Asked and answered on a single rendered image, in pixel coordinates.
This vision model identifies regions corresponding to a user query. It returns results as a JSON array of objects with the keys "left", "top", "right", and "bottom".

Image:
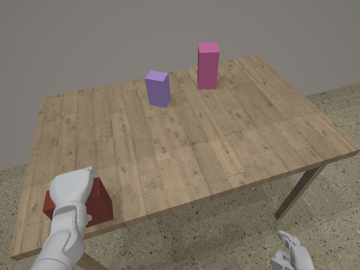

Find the robot left forearm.
[{"left": 30, "top": 201, "right": 87, "bottom": 270}]

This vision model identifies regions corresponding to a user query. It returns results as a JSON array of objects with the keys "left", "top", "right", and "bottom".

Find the robot right hand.
[{"left": 272, "top": 231, "right": 315, "bottom": 270}]

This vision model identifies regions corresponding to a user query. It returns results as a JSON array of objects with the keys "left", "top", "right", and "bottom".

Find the table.
[{"left": 8, "top": 55, "right": 360, "bottom": 270}]

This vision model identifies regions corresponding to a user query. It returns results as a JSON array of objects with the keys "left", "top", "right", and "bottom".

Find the sponge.
[{"left": 43, "top": 177, "right": 114, "bottom": 228}]

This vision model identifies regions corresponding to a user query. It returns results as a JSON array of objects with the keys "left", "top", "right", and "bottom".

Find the robot left hand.
[{"left": 49, "top": 165, "right": 98, "bottom": 225}]

